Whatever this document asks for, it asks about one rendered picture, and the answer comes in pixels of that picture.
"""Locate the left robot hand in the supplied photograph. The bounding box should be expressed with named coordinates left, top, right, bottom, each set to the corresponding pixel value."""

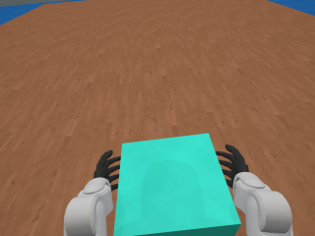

left=94, top=149, right=121, bottom=191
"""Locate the carton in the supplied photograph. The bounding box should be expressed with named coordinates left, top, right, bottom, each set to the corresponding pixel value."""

left=113, top=133, right=241, bottom=236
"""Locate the robot left forearm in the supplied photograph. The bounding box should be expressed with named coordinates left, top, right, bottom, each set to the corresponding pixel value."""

left=63, top=177, right=113, bottom=236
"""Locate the robot right forearm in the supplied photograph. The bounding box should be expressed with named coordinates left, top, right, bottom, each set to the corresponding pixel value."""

left=232, top=172, right=293, bottom=236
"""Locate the right robot hand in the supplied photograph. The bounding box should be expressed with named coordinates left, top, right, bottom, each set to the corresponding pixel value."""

left=216, top=144, right=249, bottom=189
